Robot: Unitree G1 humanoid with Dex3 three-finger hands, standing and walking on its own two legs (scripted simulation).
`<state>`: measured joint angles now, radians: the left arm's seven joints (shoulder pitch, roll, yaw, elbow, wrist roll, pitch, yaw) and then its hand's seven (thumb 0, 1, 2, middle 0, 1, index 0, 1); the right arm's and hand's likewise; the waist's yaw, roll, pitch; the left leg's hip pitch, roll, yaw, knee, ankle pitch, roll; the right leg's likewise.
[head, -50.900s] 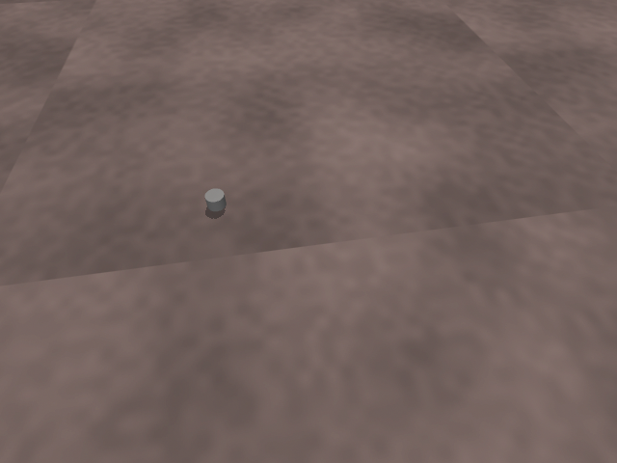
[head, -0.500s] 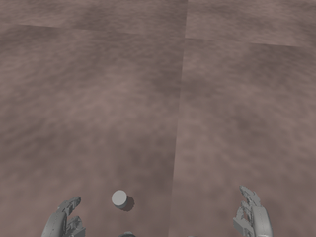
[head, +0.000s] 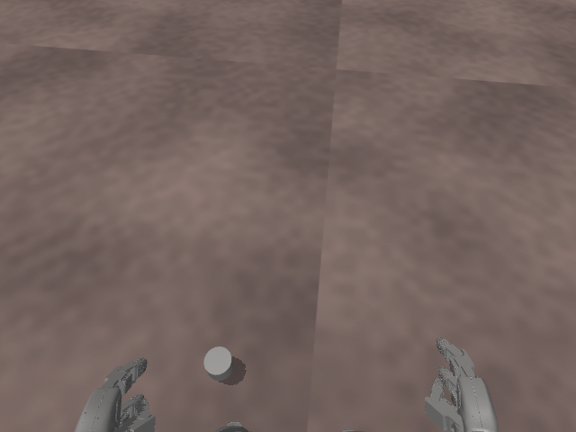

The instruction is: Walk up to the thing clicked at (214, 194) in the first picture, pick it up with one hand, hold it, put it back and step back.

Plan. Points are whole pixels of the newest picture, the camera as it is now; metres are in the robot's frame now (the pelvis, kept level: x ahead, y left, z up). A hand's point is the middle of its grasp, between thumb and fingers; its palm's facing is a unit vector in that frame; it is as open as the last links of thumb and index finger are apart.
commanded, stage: home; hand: left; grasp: from above
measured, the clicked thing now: (219, 363) +0.43 +0.20 -0.68
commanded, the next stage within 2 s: stand in 0.06 s
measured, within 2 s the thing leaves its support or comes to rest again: neither
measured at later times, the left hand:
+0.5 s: hand out of the picture +0.10 +0.24 -0.11, palm faces +0.03 -0.94 -0.34, open 7.4 cm
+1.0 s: hand out of the picture +0.04 +0.25 -0.10, palm faces +0.05 -0.94 -0.33, open 7.3 cm
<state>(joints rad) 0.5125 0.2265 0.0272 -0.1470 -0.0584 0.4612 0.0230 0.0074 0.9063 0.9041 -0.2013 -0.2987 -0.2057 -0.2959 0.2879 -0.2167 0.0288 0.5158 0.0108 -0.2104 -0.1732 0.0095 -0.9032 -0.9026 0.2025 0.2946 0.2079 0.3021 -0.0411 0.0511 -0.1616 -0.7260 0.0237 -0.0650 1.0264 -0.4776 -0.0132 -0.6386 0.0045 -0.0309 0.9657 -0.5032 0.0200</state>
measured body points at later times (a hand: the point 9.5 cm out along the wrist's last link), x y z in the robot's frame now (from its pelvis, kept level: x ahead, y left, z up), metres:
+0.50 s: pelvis +0.00 +0.01 +0.04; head +0.02 +0.01 +0.49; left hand +0.10 +0.29 -0.08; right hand +0.10 -0.28 -0.08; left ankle +0.02 +0.12 -0.68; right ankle -0.01 -0.14 -0.68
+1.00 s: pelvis +0.00 +0.01 +0.07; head -0.01 +0.01 +0.52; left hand +0.04 +0.30 -0.07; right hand +0.08 -0.26 -0.07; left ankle +0.02 +0.12 -0.68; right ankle -0.01 -0.14 -0.68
